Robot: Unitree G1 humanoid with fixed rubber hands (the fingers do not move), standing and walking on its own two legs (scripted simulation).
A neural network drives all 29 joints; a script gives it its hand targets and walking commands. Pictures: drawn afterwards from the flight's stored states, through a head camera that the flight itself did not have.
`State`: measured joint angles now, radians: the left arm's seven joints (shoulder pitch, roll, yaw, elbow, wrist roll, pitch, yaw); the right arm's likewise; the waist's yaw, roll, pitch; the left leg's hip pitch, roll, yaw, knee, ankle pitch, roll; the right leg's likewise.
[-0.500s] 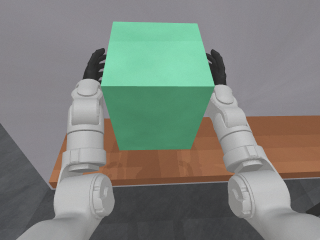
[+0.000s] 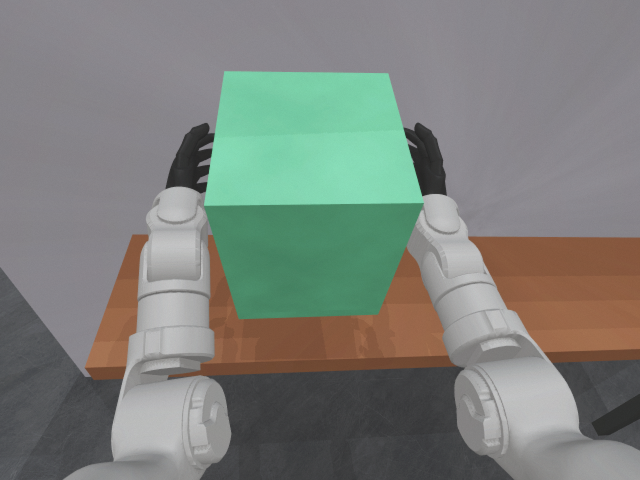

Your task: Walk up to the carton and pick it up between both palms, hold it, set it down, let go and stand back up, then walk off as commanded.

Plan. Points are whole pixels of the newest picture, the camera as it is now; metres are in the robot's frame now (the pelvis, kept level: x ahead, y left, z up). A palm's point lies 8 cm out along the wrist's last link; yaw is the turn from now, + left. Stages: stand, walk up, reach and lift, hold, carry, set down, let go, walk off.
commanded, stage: set down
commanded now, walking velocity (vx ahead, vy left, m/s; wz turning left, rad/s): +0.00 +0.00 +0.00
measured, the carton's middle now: (308, 204) +0.41 +0.02 +0.14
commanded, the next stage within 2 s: none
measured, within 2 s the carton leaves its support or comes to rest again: neither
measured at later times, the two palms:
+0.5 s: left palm (202, 201) +0.41 +0.16 +0.14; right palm (423, 202) +0.41 -0.13 +0.15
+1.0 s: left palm (211, 209) +0.42 +0.15 +0.12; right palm (425, 207) +0.41 -0.14 +0.14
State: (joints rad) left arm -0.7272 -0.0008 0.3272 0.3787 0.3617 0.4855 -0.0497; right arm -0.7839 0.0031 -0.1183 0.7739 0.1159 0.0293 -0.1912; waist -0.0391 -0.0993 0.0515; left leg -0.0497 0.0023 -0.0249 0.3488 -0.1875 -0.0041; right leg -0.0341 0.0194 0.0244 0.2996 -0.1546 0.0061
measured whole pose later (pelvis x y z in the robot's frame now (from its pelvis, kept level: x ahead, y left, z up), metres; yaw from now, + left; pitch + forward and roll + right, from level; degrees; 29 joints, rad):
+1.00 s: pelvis +0.02 +0.00 +0.00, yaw +0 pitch -5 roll -1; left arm -0.70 -0.01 0.33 0.67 0.36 0.21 0.01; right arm -0.75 0.02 -0.22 0.89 -0.02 -0.09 -0.15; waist -0.04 -0.06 0.05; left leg -0.05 0.00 -0.02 0.35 -0.22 0.00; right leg -0.03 0.02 0.02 0.29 -0.18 0.01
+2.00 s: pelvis +0.04 +0.00 +0.00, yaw +0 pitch +1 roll -1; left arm -0.65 -0.02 0.38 0.84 0.36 0.00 0.03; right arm -0.69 0.07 -0.31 0.96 -0.15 -0.22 -0.13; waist -0.04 -0.05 0.05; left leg -0.15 0.00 -0.02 0.35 -0.22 0.00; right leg -0.13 0.02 0.02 0.29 -0.18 0.01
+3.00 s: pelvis +0.04 +0.00 +0.00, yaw +0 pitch +3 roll -1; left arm -0.67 -0.03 0.45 0.95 0.36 -0.17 0.04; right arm -0.68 0.10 -0.46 0.98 -0.30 -0.31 -0.09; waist -0.03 -0.04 0.04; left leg -0.18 0.00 -0.02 0.35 -0.22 0.00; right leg -0.16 0.02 0.02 0.29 -0.18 0.01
